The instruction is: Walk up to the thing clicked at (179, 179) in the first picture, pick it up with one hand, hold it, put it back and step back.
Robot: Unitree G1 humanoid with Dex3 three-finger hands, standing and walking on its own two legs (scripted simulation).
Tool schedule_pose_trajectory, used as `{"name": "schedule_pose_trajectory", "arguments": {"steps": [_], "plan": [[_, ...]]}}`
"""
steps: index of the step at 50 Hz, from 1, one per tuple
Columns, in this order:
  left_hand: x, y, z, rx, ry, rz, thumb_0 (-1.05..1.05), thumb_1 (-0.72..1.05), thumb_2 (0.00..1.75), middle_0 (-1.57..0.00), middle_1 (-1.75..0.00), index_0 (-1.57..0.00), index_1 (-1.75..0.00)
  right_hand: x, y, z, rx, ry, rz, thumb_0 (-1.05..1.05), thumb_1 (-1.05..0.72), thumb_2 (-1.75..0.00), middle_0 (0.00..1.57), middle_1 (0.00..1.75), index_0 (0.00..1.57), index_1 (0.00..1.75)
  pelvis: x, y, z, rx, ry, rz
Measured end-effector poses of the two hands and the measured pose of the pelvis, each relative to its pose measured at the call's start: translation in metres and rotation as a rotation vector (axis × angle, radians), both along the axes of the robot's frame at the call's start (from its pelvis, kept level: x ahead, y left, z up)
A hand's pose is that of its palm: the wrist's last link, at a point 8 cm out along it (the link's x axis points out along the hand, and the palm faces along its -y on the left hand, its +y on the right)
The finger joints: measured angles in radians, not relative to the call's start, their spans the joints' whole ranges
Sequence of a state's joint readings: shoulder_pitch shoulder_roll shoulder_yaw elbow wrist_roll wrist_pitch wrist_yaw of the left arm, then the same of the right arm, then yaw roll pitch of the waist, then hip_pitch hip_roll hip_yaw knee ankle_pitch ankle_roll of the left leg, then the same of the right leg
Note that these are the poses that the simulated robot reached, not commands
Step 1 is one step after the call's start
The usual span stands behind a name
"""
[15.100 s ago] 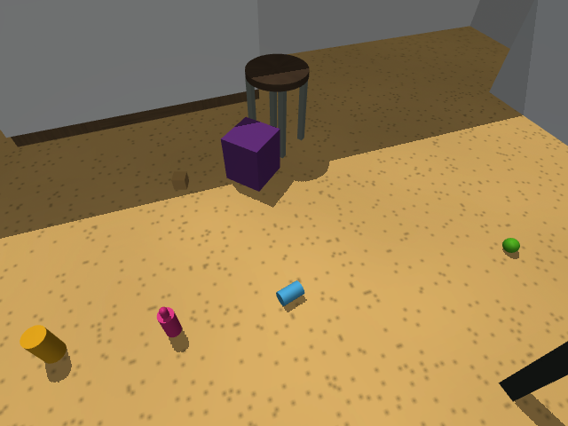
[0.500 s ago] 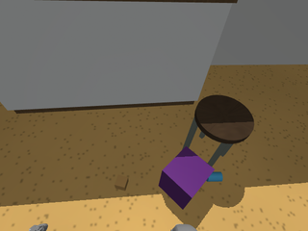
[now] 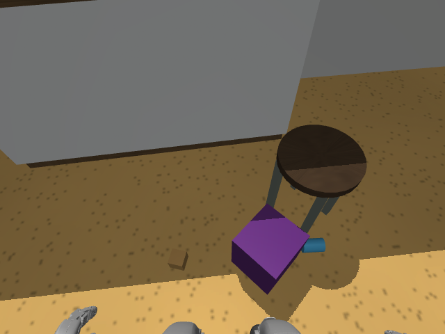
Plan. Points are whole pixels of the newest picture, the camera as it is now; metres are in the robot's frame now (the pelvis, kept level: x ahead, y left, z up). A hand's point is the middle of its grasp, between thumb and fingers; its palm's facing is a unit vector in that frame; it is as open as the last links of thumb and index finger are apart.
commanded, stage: walk up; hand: left
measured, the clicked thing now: (178, 259) +0.47 +0.21 -0.73
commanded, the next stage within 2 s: none
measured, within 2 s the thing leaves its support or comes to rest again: neither
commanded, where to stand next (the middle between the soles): +0.10 +0.00 m, yaw -2 degrees
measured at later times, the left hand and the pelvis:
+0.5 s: hand out of the picture +0.02 +0.28 -0.14, palm faces +0.00 -0.91 -0.41, open 7.4 cm; pelvis -0.02 +0.01 +0.01, yaw +0 degrees
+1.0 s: hand out of the picture +0.06 +0.31 -0.16, palm faces -0.09 -0.92 -0.37, open 7.4 cm; pelvis -0.03 +0.03 +0.00, yaw -4 degrees
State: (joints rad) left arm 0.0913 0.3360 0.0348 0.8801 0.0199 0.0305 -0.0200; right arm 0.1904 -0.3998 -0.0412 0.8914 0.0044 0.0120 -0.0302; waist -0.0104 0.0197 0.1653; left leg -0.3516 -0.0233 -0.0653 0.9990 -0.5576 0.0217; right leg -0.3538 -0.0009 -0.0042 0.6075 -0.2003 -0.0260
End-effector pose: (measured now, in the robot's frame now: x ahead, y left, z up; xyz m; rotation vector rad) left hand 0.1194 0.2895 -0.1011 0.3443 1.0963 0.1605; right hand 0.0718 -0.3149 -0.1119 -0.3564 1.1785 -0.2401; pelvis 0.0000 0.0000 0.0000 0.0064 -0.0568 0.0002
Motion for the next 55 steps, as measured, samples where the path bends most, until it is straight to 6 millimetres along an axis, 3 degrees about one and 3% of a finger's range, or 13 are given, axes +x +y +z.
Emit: {"name": "schedule_pose_trajectory", "arguments": {"steps": [7, 14, 23, 29, 34, 41, 49, 52, 55], "plan": [[-0.006, 0.016, -0.008, -0.004, -0.059, 0.04, 0.0, 0.9, 0.9, -0.21, -0.3, -0.21, -0.3, -0.012, 0.014, -0.003, 0.002, 0.048, 0.041, 0.0, -0.9, -0.9, 0.2, 0.3, 0.21, 0.3, -0.009, 0.005, -0.007, -0.003, 0.003, 0.027], [-0.044, 0.034, -0.007, 0.018, 0.041, 0.09, 0.0, 0.9, 0.9, -0.2, -0.3, -0.2, -0.3, -0.028, 0.018, 0.012, -0.001, 0.056, 0.027, 0.0, -0.9, -0.9, 0.2, 0.3, 0.21, 0.3, -0.018, 0.01, 0.004, -0.024, 0.011, 0.018], [-0.097, 0.035, -0.002, 0.067, 0.108, 0.082, 0.01, 0.9, 0.9, -0.2, -0.3, -0.2, -0.3, -0.008, 0.014, 0.005, 0.024, -0.01, 0.048, 0.0, -0.9, -0.9, 0.2, 0.3, 0.21, 0.3, -0.023, 0.006, 0.002, -0.047, 0.005, -0.004], [-0.118, 0.046, 0.007, 0.058, 0.12, 0.097, 0.01, 0.9, 0.9, -0.21, -0.3, -0.2, -0.3, 0.007, 0.026, 0.013, 0.035, -0.045, 0.073, 0.0, -0.9, -0.9, 0.2, 0.3, 0.21, 0.3, -0.018, 0.022, 0.008, -0.021, 0.0, 0.004], [-0.113, 0.071, -0.008, 0.04, 0.141, 0.109, 0.01, 0.9, 0.9, -0.21, -0.3, -0.2, -0.3, 0.012, 0.044, 0.013, 0.006, -0.069, 0.066, 0.0, -0.9, -0.9, 0.2, 0.3, 0.21, 0.3, -0.014, 0.042, 0.0, -0.001, -0.009, 0.004], [-0.081, 0.08, -0.017, 0.012, 0.13, 0.076, 0.01, 0.9, 0.9, -0.2, -0.3, -0.2, -0.3, -0.01, 0.057, 0.028, -0.03, -0.067, 0.03, 0.0, -0.9, -0.9, 0.2, 0.3, 0.21, 0.3, -0.018, 0.046, 0.005, -0.01, -0.001, -0.026], [-0.063, 0.064, -0.015, 0.025, 0.126, 0.005, 0.0, 0.9, 0.9, -0.2, -0.3, -0.2, -0.3, -0.04, 0.017, 0.028, -0.077, -0.05, -0.028, 0.0, -0.89, -0.9, 0.2, 0.3, 0.21, 0.3, -0.025, 0.031, -0.001, -0.005, 0.011, -0.063], [-0.066, 0.051, -0.013, 0.041, 0.116, 0.002, 0.0, 0.9, 0.9, -0.2, -0.3, -0.2, -0.3, -0.049, -0.001, 0.016, -0.071, -0.031, -0.048, 0.0, -0.9, -0.9, 0.2, 0.3, 0.21, 0.3, -0.027, 0.021, -0.006, -0.031, -0.003, -0.057], [-0.075, 0.041, -0.004, 0.026, 0.09, 0.008, 0.0, 0.9, 0.9, -0.2, -0.3, -0.2, -0.3, -0.054, -0.005, 0.014, -0.05, 0.009, -0.049, 0.0, -0.9, -0.9, 0.2, 0.3, 0.21, 0.3, -0.02, 0.015, -0.001, -0.014, -0.006, -0.057]]}}
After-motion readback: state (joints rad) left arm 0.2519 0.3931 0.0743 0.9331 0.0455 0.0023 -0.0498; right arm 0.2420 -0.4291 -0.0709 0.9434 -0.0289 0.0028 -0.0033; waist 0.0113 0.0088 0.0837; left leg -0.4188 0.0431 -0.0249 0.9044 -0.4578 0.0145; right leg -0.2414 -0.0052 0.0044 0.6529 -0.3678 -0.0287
